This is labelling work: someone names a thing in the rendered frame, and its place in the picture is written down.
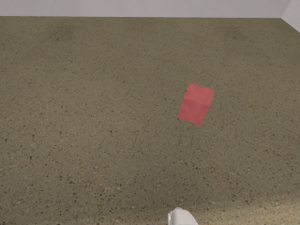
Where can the carton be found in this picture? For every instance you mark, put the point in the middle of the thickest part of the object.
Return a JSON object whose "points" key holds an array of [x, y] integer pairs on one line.
{"points": [[196, 103]]}

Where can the right robot thigh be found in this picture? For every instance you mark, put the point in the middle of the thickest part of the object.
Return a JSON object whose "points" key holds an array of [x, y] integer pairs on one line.
{"points": [[180, 217]]}

